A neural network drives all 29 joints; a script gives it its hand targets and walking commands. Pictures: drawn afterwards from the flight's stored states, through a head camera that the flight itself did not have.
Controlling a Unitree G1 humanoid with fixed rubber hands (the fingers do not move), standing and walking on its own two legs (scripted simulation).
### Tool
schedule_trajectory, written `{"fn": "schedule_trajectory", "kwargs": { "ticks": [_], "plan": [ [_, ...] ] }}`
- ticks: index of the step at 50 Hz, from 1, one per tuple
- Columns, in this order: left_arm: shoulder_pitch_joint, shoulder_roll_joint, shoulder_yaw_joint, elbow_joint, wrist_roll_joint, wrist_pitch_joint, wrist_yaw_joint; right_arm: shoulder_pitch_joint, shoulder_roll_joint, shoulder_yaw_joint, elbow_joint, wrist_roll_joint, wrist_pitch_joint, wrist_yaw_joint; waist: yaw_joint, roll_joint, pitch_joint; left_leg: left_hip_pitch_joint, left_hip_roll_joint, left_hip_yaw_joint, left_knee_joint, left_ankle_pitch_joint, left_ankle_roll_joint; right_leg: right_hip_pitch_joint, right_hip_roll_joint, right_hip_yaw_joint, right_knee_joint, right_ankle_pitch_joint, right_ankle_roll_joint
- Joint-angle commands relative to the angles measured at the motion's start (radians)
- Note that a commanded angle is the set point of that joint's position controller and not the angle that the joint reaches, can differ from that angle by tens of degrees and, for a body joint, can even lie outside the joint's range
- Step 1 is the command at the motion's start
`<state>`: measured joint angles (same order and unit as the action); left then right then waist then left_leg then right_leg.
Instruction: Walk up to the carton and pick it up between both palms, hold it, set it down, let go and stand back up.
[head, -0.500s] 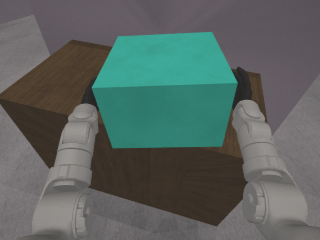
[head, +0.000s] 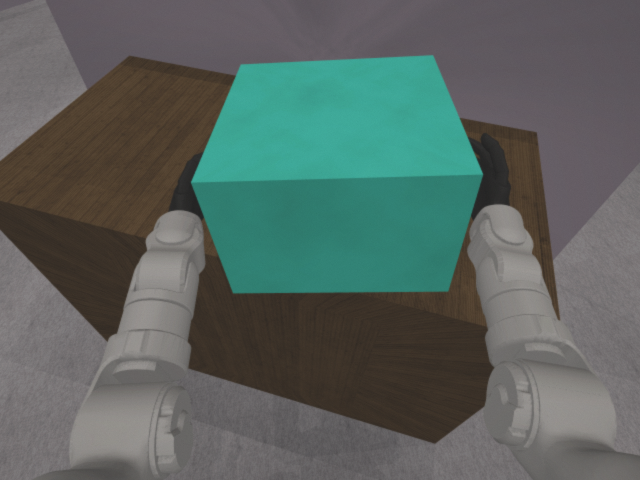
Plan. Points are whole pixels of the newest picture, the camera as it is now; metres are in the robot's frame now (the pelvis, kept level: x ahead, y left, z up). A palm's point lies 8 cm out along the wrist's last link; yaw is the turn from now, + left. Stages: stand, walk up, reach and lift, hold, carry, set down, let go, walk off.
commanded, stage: set down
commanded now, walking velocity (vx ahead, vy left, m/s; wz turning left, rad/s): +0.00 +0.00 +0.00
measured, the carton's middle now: (336, 169) +0.50 -0.05 +0.10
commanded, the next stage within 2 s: none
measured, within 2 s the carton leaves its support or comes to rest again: rests again in 1.78 s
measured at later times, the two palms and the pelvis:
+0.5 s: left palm (209, 221) +0.44 +0.12 +0.06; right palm (484, 215) +0.42 -0.25 +0.08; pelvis +0.02 -0.01 +0.00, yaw +0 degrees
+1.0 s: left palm (210, 215) +0.45 +0.12 +0.07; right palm (485, 215) +0.42 -0.25 +0.09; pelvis +0.02 +0.00 +0.00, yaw +0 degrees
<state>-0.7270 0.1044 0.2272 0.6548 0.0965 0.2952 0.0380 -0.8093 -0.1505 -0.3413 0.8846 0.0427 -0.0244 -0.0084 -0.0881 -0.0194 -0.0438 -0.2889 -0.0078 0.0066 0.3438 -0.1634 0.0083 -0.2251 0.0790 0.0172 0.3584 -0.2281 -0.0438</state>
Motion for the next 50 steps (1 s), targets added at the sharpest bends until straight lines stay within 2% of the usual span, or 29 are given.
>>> {"fn": "schedule_trajectory", "kwargs": {
  "ticks": [1, 3, 4, 5, 6, 8, 9, 12, 13, 15, 18, 19, 20, 21, 22, 24, 25, 26, 28, 30, 31, 32, 39, 40, 41, 43, 44, 49, 50],
  "plan": [
    [-0.858, -0.494, -0.301, -0.204, -0.073, -0.152, -0.094, -0.625, 0.405, 0.294, -0.169, -0.128, -0.086, 0.158, -0.022, -0.011, -0.807, 0.406, 0.026, -0.018, 0.006, 0.434, -0.036, 0.158, -0.111, -0.084, 0.047, 1.052, 0.159],
    [-0.787, -0.514, -0.327, -0.214, -0.078, -0.148, -0.092, -0.602, 0.395, 0.293, -0.188, -0.137, -0.096, 0.156, -0.022, 0.015, -0.809, 0.495, 0.042, -0.032, 0.031, 0.551, -0.043, 0.062, -0.103, -0.107, 0.049, 1.044, 0.164],
    [-0.794, -0.532, -0.338, -0.248, -0.090, -0.149, -0.081, -0.596, 0.392, 0.280, -0.185, -0.138, -0.106, 0.165, -0.030, 0.052, -0.846, 0.629, 0.063, -0.058, 0.054, 0.658, -0.053, -0.097, -0.092, -0.131, 0.038, 0.937, 0.154],
    [-0.772, -0.554, -0.341, -0.229, -0.087, -0.147, -0.074, -0.580, 0.384, 0.257, -0.119, -0.153, -0.116, 0.168, -0.026, 0.074, -0.835, 0.757, 0.092, -0.078, 0.106, 0.821, -0.051, -0.276, -0.087, -0.141, -0.012, 0.808, 0.124],
    [-0.734, -0.550, -0.344, -0.215, -0.087, -0.145, -0.072, -0.556, 0.384, 0.264, -0.097, -0.150, -0.128, 0.171, 0.004, 0.087, -0.855, 0.828, 0.111, -0.072, 0.156, 0.906, -0.054, -0.356, -0.094, -0.129, -0.075, 0.735, 0.070],
    [-0.712, -0.558, -0.381, -0.196, -0.093, -0.144, -0.067, -0.525, 0.364, 0.248, -0.074, -0.154, -0.142, 0.169, -0.005, 0.092, -0.873, 0.788, 0.105, -0.050, 0.187, 0.911, -0.074, -0.319, -0.091, -0.112, -0.107, 0.794, 0.019],
    [-0.697, -0.523, -0.337, -0.142, -0.077, -0.141, -0.078, -0.516, 0.354, 0.244, -0.060, -0.167, -0.145, 0.162, -0.011, 0.049, -0.829, 0.672, 0.086, -0.032, 0.162, 0.814, -0.066, -0.191, -0.104, -0.096, -0.101, 0.888, 0.031],
    [-0.726, -0.505, -0.307, -0.152, -0.071, -0.163, -0.097, -0.578, 0.385, 0.284, -0.153, -0.164, -0.155, 0.146, -0.014, -0.012, -0.809, 0.489, 0.044, -0.035, 0.050, 0.561, -0.032, 0.031, -0.117, -0.098, 0.048, 1.147, 0.156],
    [-0.700, -0.511, -0.298, -0.145, -0.066, -0.170, -0.096, -0.592, 0.388, 0.278, -0.162, -0.172, -0.162, 0.149, -0.008, 0.012, -0.829, 0.517, 0.045, -0.043, 0.049, 0.587, -0.033, -0.008, -0.113, -0.108, 0.061, 1.115, 0.166],
    [-0.752, -0.530, -0.317, -0.154, -0.077, -0.185, -0.085, -0.598, 0.394, 0.257, -0.139, -0.181, -0.179, 0.155, -0.018, 0.054, -0.859, 0.668, 0.075, -0.069, 0.099, 0.740, -0.035, -0.238, -0.110, -0.124, 0.009, 0.938, 0.139],
    [-0.745, -0.542, -0.339, -0.095, -0.083, -0.207, -0.074, -0.554, 0.396, 0.234, -0.051, -0.206, -0.202, 0.162, 0.014, 0.079, -0.901, 0.776, 0.109, -0.060, 0.186, 0.932, -0.051, -0.398, -0.108, -0.115, -0.082, 0.807, 0.049],
    [-0.753, -0.524, -0.316, -0.068, -0.069, -0.217, -0.074, -0.561, 0.399, 0.219, -0.041, -0.209, -0.204, 0.166, 0.013, 0.070, -0.902, 0.708, 0.102, -0.046, 0.190, 0.878, -0.052, -0.340, -0.112, -0.101, -0.101, 0.819, 0.026],
    [-0.722, -0.519, -0.308, -0.026, -0.060, -0.228, -0.078, -0.555, 0.400, 0.237, -0.082, -0.211, -0.216, 0.161, 0.013, 0.022, -0.922, 0.543, 0.074, -0.018, 0.166, 0.746, -0.052, -0.142, -0.123, -0.079, -0.063, 1.040, 0.042],
    [-0.755, -0.509, -0.292, -0.021, -0.062, -0.246, -0.090, -0.587, 0.407, 0.249, -0.109, -0.209, -0.222, 0.155, -0.001, -0.002, -0.924, 0.454, 0.051, -0.017, 0.105, 0.622, -0.041, -0.022, -0.120, -0.086, 0.019, 1.147, 0.116],
    [-0.782, -0.518, -0.310, -0.063, -0.072, -0.267, -0.089, -0.598, 0.428, 0.255, -0.131, -0.216, -0.223, 0.154, -0.002, 0.008, -0.951, 0.395, 0.041, -0.024, 0.065, 0.551, -0.034, 0.043, -0.123, -0.092, 0.070, 1.214, 0.149],
    [-0.821, -0.476, -0.240, -0.024, -0.052, -0.280, -0.102, -0.635, 0.420, 0.237, -0.080, -0.232, -0.216, 0.156, 0.014, 0.001, -0.881, 0.398, 0.044, -0.037, 0.033, 0.474, -0.009, -0.008, -0.143, -0.089, 0.082, 1.137, 0.181],
    [-0.854, -0.508, -0.280, -0.056, -0.063, -0.294, -0.095, -0.633, 0.435, 0.233, -0.082, -0.239, -0.225, 0.161, -0.009, 0.029, -0.951, 0.443, 0.051, -0.045, 0.050, 0.535, -0.020, -0.062, -0.133, -0.099, 0.083, 1.112, 0.174],
    [-0.864, -0.479, -0.248, -0.026, -0.052, -0.298, -0.098, -0.612, 0.435, 0.217, -0.033, -0.252, -0.218, 0.161, 0.002, 0.006, -0.910, 0.453, 0.060, -0.038, 0.055, 0.524, -0.011, -0.089, -0.138, -0.091, 0.059, 1.065, 0.169],
    [-0.882, -0.493, -0.265, 0.005, -0.056, -0.303, -0.092, -0.627, 0.426, 0.191, -0.020, -0.246, -0.227, 0.166, -0.004, 0.041, -0.924, 0.492, 0.062, -0.032, 0.072, 0.575, -0.027, -0.160, -0.128, -0.105, 0.041, 1.000, 0.151],
    [-0.873, -0.500, -0.268, 0.030, -0.062, -0.306, -0.090, -0.634, 0.407, 0.179, -0.008, -0.258, -0.234, 0.164, -0.002, 0.022, -0.930, 0.465, 0.067, -0.028, 0.091, 0.596, -0.032, -0.141, -0.126, -0.094, 0.022, 1.018, 0.131],
    [-0.866, -0.460, -0.227, 0.068, -0.046, -0.316, -0.101, -0.640, 0.427, 0.201, -0.016, -0.260, -0.226, 0.161, 0.028, -0.015, -0.879, 0.373, 0.052, -0.011, 0.061, 0.490, -0.014, -0.042, -0.139, -0.075, 0.045, 1.082, 0.152],
    [-0.862, -0.461, -0.227, 0.070, -0.041, -0.318, -0.103, -0.659, 0.409, 0.180, -0.019, -0.263, -0.225, 0.161, 0.009, 0.000, -0.860, 0.357, 0.045, -0.013, 0.035, 0.442, -0.018, -0.024, -0.133, -0.087, 0.073, 1.090, 0.169],
    [-0.948, -0.357, -0.146, 0.117, -0.006, -0.345, -0.102, -0.710, 0.337, 0.108, 0.013, -0.285, -0.212, 0.167, 0.017, -0.050, -0.849, 0.063, 0.018, 0.031, -0.026, 0.194, -0.010, 0.238, -0.161, -0.034, 0.095, 1.102, 0.174],
    [-0.960, -0.356, -0.146, 0.123, -0.005, -0.343, -0.092, -0.729, 0.306, 0.085, 0.005, -0.291, -0.216, 0.172, -0.004, -0.032, -0.837, 0.089, 0.024, 0.019, -0.027, 0.222, -0.019, 0.201, -0.151, -0.056, 0.095, 1.055, 0.170],
    [-0.968, -0.338, -0.141, 0.132, -0.006, -0.340, -0.091, -0.753, 0.285, 0.072, 0.009, -0.290, -0.209, 0.175, 0.013, -0.023, -0.844, 0.101, 0.026, 0.026, -0.023, 0.226, -0.018, 0.165, -0.152, -0.061, 0.090, 1.019, 0.171],
    [-0.991, -0.335, -0.157, 0.124, -0.001, -0.342, -0.072, -0.759, 0.268, 0.050, 0.014, -0.301, -0.213, 0.178, -0.003, -0.006, -0.849, 0.144, 0.029, 0.020, 0.002, 0.280, -0.032, 0.115, -0.136, -0.080, 0.090, 0.973, 0.159],
    [-0.967, -0.313, -0.124, 0.135, 0.011, -0.335, -0.066, -0.741, 0.242, 0.048, 0.013, -0.292, -0.208, 0.175, 0.013, -0.016, -0.844, 0.151, 0.031, 0.030, 0.002, 0.267, -0.026, 0.118, -0.132, -0.070, 0.073, 0.934, 0.149],
    [-0.991, -0.262, -0.112, 0.126, 0.012, -0.327, -0.039, -0.774, 0.163, 0.019, -0.007, -0.292, -0.194, 0.173, 0.006, -0.013, -0.883, 0.162, 0.035, 0.026, 0.020, 0.305, -0.032, 0.081, -0.125, -0.071, 0.070, 0.908, 0.139],
    [-0.990, -0.229, -0.095, 0.133, 0.013, -0.328, -0.031, -0.776, 0.142, 0.026, 0.002, -0.288, -0.192, 0.172, 0.023, -0.034, -0.871, 0.155, 0.036, 0.032, 0.022, 0.286, -0.023, 0.080, -0.125, -0.068, 0.065, 0.891, 0.136]
  ]
}}
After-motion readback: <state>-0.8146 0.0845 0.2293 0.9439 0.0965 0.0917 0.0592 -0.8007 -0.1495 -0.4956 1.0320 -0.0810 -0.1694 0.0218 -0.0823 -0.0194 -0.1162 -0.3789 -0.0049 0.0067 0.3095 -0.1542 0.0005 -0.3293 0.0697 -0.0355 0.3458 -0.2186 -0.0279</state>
